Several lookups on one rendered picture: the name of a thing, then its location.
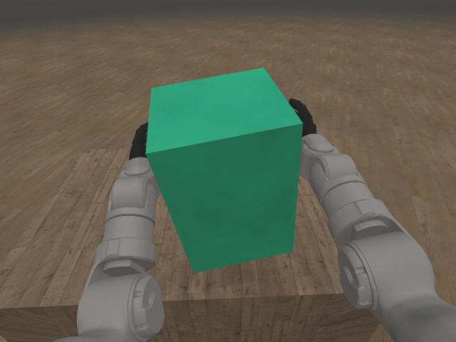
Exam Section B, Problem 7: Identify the pedestal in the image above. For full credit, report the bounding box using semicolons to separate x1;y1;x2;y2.
0;148;380;342

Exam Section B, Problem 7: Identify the left robot forearm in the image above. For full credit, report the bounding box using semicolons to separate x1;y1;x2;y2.
77;157;161;328

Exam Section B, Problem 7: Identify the robot left upper arm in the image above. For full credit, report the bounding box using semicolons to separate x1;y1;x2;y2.
52;273;165;342

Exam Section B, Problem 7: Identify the carton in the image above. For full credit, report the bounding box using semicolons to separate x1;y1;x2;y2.
145;68;303;273

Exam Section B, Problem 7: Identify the robot right hand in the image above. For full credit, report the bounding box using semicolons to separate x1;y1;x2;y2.
289;98;317;137

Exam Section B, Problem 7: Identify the robot left hand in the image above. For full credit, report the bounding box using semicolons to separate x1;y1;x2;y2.
129;123;148;160

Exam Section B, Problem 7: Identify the right robot forearm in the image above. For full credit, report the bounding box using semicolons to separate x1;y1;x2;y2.
299;134;435;284

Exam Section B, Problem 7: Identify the robot right upper arm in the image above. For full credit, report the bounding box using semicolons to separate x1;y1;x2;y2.
338;231;456;342

